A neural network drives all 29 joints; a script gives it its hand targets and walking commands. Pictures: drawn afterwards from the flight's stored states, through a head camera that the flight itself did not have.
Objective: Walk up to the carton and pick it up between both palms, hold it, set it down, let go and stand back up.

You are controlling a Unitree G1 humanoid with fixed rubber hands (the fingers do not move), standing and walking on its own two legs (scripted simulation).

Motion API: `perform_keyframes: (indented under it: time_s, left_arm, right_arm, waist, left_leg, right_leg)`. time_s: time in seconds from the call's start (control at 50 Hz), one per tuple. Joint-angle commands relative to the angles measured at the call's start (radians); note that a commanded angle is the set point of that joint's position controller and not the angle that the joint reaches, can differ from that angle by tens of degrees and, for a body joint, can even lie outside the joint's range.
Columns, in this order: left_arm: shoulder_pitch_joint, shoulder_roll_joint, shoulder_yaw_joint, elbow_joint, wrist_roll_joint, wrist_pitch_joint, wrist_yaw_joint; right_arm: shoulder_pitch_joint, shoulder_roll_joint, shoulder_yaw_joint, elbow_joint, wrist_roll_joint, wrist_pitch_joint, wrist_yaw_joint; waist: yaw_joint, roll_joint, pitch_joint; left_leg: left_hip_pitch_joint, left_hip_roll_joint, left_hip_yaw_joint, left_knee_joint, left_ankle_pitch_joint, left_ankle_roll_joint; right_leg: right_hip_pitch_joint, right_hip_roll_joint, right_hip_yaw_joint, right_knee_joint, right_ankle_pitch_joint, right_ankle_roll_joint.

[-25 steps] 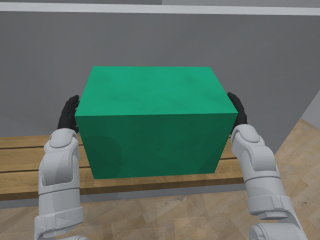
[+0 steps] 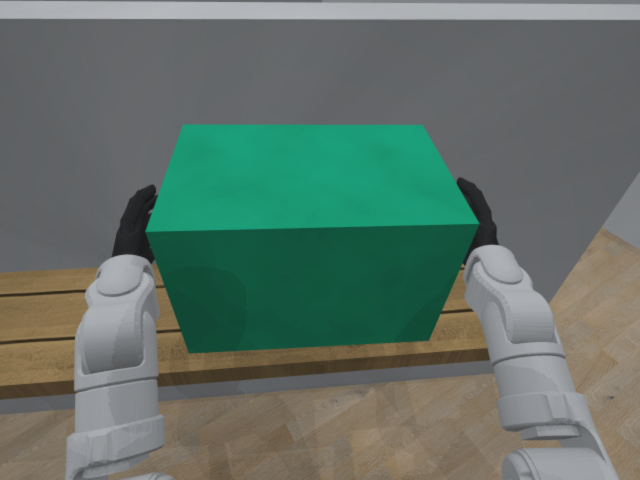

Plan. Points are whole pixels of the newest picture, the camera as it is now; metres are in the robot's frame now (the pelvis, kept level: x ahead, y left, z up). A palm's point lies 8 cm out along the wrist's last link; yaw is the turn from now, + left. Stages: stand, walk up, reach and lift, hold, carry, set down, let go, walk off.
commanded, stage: hold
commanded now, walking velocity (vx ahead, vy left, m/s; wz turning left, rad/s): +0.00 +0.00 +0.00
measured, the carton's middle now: (309, 235) +0.40 +0.00 +0.14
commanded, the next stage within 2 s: none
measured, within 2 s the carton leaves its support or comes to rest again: neither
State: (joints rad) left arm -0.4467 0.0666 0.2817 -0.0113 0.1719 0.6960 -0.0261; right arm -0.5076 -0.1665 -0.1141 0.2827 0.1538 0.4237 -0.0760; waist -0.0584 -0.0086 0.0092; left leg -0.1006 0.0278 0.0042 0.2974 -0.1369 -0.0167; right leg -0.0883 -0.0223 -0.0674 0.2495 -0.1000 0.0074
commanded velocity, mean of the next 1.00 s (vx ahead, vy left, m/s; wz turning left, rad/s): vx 0.00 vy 0.00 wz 0.00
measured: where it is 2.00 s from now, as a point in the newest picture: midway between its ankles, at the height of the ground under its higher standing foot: outside the picture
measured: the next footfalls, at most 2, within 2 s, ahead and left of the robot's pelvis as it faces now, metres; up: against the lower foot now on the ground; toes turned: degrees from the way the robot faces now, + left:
none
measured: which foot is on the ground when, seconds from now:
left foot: down 0.00-1.00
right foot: down 0.00-1.00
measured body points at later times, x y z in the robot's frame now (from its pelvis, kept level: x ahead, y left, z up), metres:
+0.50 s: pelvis +0.00 +0.00 +0.00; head -0.02 +0.01 +0.45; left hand +0.37 +0.19 +0.16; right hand +0.37 -0.21 +0.16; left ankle +0.02 +0.13 -0.75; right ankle +0.03 -0.12 -0.75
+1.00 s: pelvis +0.00 +0.00 +0.00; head -0.02 +0.01 +0.45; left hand +0.37 +0.20 +0.16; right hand +0.37 -0.20 +0.15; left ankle +0.02 +0.13 -0.75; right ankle +0.03 -0.12 -0.75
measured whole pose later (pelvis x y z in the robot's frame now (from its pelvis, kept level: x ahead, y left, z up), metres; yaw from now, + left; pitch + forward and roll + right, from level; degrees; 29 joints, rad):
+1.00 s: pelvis +0.00 +0.00 +0.00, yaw +0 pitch -4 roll -1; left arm -0.45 0.06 0.29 0.01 0.19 0.71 -0.03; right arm -0.52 -0.16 -0.12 0.32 0.15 0.43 -0.07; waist -0.06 -0.02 0.01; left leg -0.09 0.02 0.01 0.30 -0.15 -0.01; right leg -0.08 -0.03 -0.06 0.25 -0.11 0.01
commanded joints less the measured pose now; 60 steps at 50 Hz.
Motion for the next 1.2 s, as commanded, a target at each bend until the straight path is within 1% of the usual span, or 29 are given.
perform_keyframes:
  time_s: [0.0,0.06,0.08,0.1,0.16,0.18,0.26,0.28,0.32,0.34,0.36,0.4,0.46,0.52,0.56,0.6,0.66,0.68,0.72,0.74,0.78,0.86,0.9,0.96,0.98,1.06,1.12,1.14,1.18]
  left_arm:
    - [-0.63,-0.38,-0.44,-0.19,-0.175,-0.069,-0.176]
    - [-0.664,-0.391,-0.463,-0.198,-0.186,-0.075,-0.178]
    - [-0.694,-0.396,-0.467,-0.222,-0.18,-0.077,-0.178]
    - [-0.68,-0.355,-0.402,-0.105,-0.141,-0.065,-0.184]
    - [-0.734,-0.401,-0.449,-0.197,-0.184,-0.083,-0.184]
    - [-0.702,-0.402,-0.448,-0.145,-0.192,-0.089,-0.184]
    - [-0.72,-0.399,-0.436,-0.132,-0.172,-0.09,-0.178]
    - [-0.731,-0.407,-0.434,-0.158,-0.174,-0.093,-0.178]
    - [-0.669,-0.403,-0.44,-0.133,-0.178,-0.094,-0.172]
    - [-0.704,-0.363,-0.411,-0.123,-0.163,-0.095,-0.178]
    - [-0.668,-0.391,-0.439,-0.128,-0.173,-0.092,-0.178]
    - [-0.71,-0.403,-0.46,-0.196,-0.184,-0.097,-0.171]
    - [-0.667,-0.366,-0.394,-0.096,-0.155,-0.079,-0.183]
    - [-0.681,-0.405,-0.473,-0.249,-0.207,-0.096,-0.178]
    - [-0.633,-0.363,-0.446,-0.223,-0.174,-0.091,-0.177]
    - [-0.653,-0.379,-0.451,-0.192,-0.16,-0.073,-0.177]
    - [-0.614,-0.374,-0.445,-0.178,-0.158,-0.061,-0.184]
    - [-0.625,-0.395,-0.453,-0.239,-0.159,-0.063,-0.185]
    - [-0.657,-0.408,-0.505,-0.261,-0.182,-0.076,-0.169]
    - [-0.654,-0.397,-0.487,-0.242,-0.187,-0.077,-0.164]
    - [-0.642,-0.4,-0.494,-0.256,-0.192,-0.087,-0.159]
    - [-0.666,-0.399,-0.457,-0.19,-0.173,-0.066,-0.161]
    - [-0.606,-0.394,-0.432,-0.21,-0.172,-0.065,-0.175]
    - [-0.698,-0.396,-0.471,-0.253,-0.192,-0.077,-0.174]
    - [-0.707,-0.422,-0.511,-0.325,-0.21,-0.091,-0.16]
    - [-0.604,-0.362,-0.417,-0.141,-0.157,-0.061,-0.175]
    - [-0.666,-0.381,-0.44,-0.206,-0.163,-0.077,-0.17]
    - [-0.655,-0.407,-0.481,-0.288,-0.187,-0.074,-0.164]
    - [-0.654,-0.382,-0.442,-0.189,-0.166,-0.069,-0.171]
  right_arm:
    - [-0.696,0.411,0.406,-0.282,0.113,-0.06,0.162]
    - [-0.757,0.409,0.394,-0.305,0.118,-0.076,0.167]
    - [-0.736,0.427,0.399,-0.293,0.13,-0.077,0.169]
    - [-0.746,0.403,0.372,-0.204,0.105,-0.062,0.169]
    - [-0.797,0.444,0.368,-0.288,0.096,-0.087,0.17]
    - [-0.845,0.431,0.39,-0.332,0.109,-0.094,0.171]
    - [-0.774,0.438,0.375,-0.223,0.096,-0.079,0.179]
    - [-0.771,0.451,0.379,-0.234,0.1,-0.09,0.178]
    - [-0.833,0.443,0.412,-0.331,0.115,-0.103,0.173]
    - [-0.8,0.454,0.409,-0.267,0.109,-0.089,0.167]
    - [-0.838,0.447,0.42,-0.356,0.117,-0.107,0.164]
    - [-0.797,0.436,0.407,-0.324,0.127,-0.095,0.171]
    - [-0.745,0.43,0.387,-0.222,0.098,-0.071,0.168]
    - [-0.763,0.449,0.437,-0.371,0.134,-0.098,0.16]
    - [-0.733,0.428,0.443,-0.38,0.142,-0.084,0.148]
    - [-0.698,0.403,0.396,-0.28,0.125,-0.07,0.152]
    - [-0.71,0.388,0.388,-0.295,0.123,-0.067,0.159]
    - [-0.707,0.4,0.409,-0.298,0.146,-0.072,0.159]
    - [-0.722,0.394,0.41,-0.352,0.142,-0.084,0.165]
    - [-0.788,0.407,0.418,-0.423,0.139,-0.094,0.165]
    - [-0.777,0.418,0.441,-0.427,0.146,-0.09,0.162]
    - [-0.743,0.384,0.375,-0.279,0.113,-0.07,0.182]
    - [-0.732,0.401,0.401,-0.303,0.116,-0.074,0.176]
    - [-0.739,0.419,0.386,-0.302,0.121,-0.075,0.178]
    - [-0.755,0.439,0.418,-0.384,0.141,-0.099,0.178]
    - [-0.72,0.393,0.393,-0.271,0.106,-0.071,0.172]
    - [-0.776,0.437,0.429,-0.334,0.13,-0.092,0.179]
    - [-0.729,0.431,0.438,-0.365,0.149,-0.094,0.175]
    - [-0.737,0.4,0.395,-0.309,0.127,-0.074,0.169]
  waist:
    - [-0.015,0.018,-0.469]
    - [-0.02,0.002,-0.471]
    - [-0.015,0.038,-0.485]
    - [-0.01,0.026,-0.356]
    - [-0.022,0.005,-0.494]
    - [-0.004,-0.021,-0.507]
    - [0.0,0.029,-0.451]
    - [-0.011,0.036,-0.515]
    - [0.019,-0.013,-0.538]
    - [0.014,-0.009,-0.483]
    - [0.022,-0.023,-0.545]
    - [-0.004,0.046,-0.543]
    - [0.007,-0.016,-0.429]
    - [-0.013,0.023,-0.6]
    - [-0.009,0.03,-0.547]
    - [-0.013,0.066,-0.467]
    - [-0.022,0.05,-0.422]
    - [-0.029,0.055,-0.497]
    - [-0.018,0.056,-0.5]
    - [0.003,0.0,-0.518]
    - [0.001,0.02,-0.539]
    - [-0.011,0.029,-0.433]
    - [0.002,-0.011,-0.461]
    - [-0.027,0.036,-0.526]
    - [-0.018,0.042,-0.589]
    - [-0.004,-0.001,-0.421]
    - [0.024,-0.01,-0.516]
    - [0.002,0.055,-0.575]
    - [0.0,0.019,-0.484]
  left_leg:
    - [0.096,-0.086,0.016,-0.026,0.217,-0.01]
    - [0.084,-0.082,0.014,-0.028,0.201,-0.017]
    - [0.104,-0.085,0.019,-0.024,0.22,-0.021]
    - [0.043,-0.092,0.023,-0.038,0.125,-0.01]
    - [0.053,-0.087,0.022,-0.036,0.129,-0.007]
    - [0.072,-0.079,0.015,-0.035,0.143,0.003]
    - [0.048,-0.082,0.022,-0.047,0.11,-0.005]
    - [0.084,-0.083,0.024,-0.033,0.151,-0.008]
    - [0.087,-0.082,0.024,-0.025,0.188,0.002]
    - [0.02,-0.101,0.041,-0.034,0.142,0.013]
    - [0.07,-0.09,0.029,-0.022,0.185,0.01]
    - [0.103,-0.085,0.012,-0.017,0.219,-0.014]
    - [0.034,-0.094,0.023,-0.049,0.107,0.011]
    - [0.111,-0.093,0.03,0.002,0.285,-0.009]
    - [0.109,-0.101,0.018,0.006,0.325,-0.018]
    - [0.115,-0.09,0.018,-0.015,0.238,-0.024]
    - [0.1,-0.088,0.013,-0.025,0.213,-0.021]
    - [0.15,-0.083,0.011,-0.005,0.303,-0.027]
    - [0.147,-0.079,0.01,0.004,0.294,-0.038]
    - [0.138,-0.077,0.015,0.003,0.266,-0.025]
    - [0.123,-0.084,0.007,0.004,0.284,-0.025]
    - [0.117,-0.073,0.008,-0.024,0.17,-0.022]
    - [0.092,-0.085,0.023,-0.029,0.207,-0.006]
    - [0.13,-0.084,0.018,-0.005,0.256,-0.022]
    - [0.152,-0.082,0.017,0.007,0.325,-0.033]
    - [0.091,-0.09,0.027,-0.027,0.207,-0.011]
    - [0.103,-0.083,0.027,-0.024,0.221,-0.002]
    - [0.156,-0.088,0.019,0.009,0.328,-0.027]
    - [0.134,-0.087,0.021,-0.013,0.271,-0.021]
  right_leg:
    - [0.192,0.073,0.011,0.007,0.204,-0.001]
    - [0.184,0.084,0.009,0.009,0.161,-0.003]
    - [0.175,0.084,0.004,0.005,0.162,-0.006]
    - [0.153,0.069,0.011,-0.012,0.106,-0.004]
    - [0.191,0.067,0.003,0.007,0.112,-0.003]
    - [0.181,0.072,0.006,0.004,0.116,0.001]
    - [0.171,0.069,0.009,-0.002,0.081,-0.005]
    - [0.197,0.067,0.006,0.007,0.13,-0.007]
    - [0.211,0.075,0.01,0.006,0.169,0.002]
    - [0.231,0.056,0.015,0.006,0.176,0.015]
    - [0.226,0.073,0.011,0.013,0.185,0.007]
    - [0.205,0.074,0.006,0.022,0.188,-0.003]
    - [0.188,0.062,0.005,-0.008,0.098,0.007]
    - [0.257,0.068,0.014,0.03,0.294,0.011]
    - [0.268,0.07,0.019,0.041,0.373,0.016]
    - [0.189,0.076,0.005,-0.001,0.197,-0.002]
    - [0.174,0.072,0.004,-0.002,0.175,-0.001]
    - [0.208,0.082,0.001,0.011,0.244,0.002]
    - [0.174,0.089,-0.002,0.012,0.2,-0.007]
    - [0.17,0.094,0.0,0.007,0.185,-0.006]
    - [0.183,0.086,-0.002,0.017,0.227,0.005]
    - [0.11,0.081,-0.002,-0.006,0.102,-0.01]
    - [0.189,0.077,0.009,-0.002,0.158,0.0]
    - [0.19,0.078,0.008,0.009,0.222,-0.004]
    - [0.212,0.087,-0.001,0.028,0.263,-0.001]
    - [0.181,0.073,0.001,-0.005,0.182,0.001]
    - [0.204,0.079,0.004,0.015,0.186,0.001]
    - [0.224,0.082,0.011,0.025,0.276,-0.004]
    - [0.175,0.085,0.003,0.0,0.214,-0.003]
